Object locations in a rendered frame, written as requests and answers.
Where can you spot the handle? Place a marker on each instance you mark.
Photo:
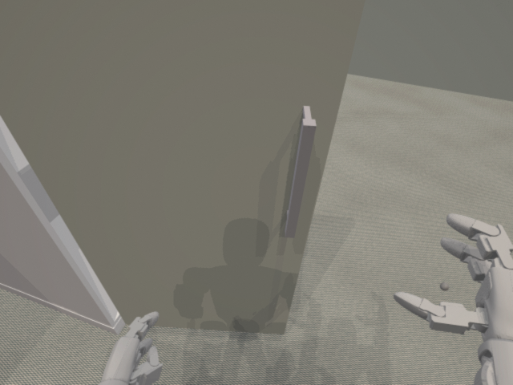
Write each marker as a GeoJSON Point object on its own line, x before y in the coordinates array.
{"type": "Point", "coordinates": [305, 145]}

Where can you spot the right robot hand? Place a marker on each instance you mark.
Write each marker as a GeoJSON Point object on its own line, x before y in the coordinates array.
{"type": "Point", "coordinates": [491, 265]}

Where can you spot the robot right forearm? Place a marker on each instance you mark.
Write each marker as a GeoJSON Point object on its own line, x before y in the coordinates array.
{"type": "Point", "coordinates": [496, 358]}

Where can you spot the fridge door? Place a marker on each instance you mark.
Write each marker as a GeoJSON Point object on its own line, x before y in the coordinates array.
{"type": "Point", "coordinates": [165, 132]}

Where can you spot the left robot hand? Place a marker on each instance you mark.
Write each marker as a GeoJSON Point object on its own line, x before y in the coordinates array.
{"type": "Point", "coordinates": [129, 350]}

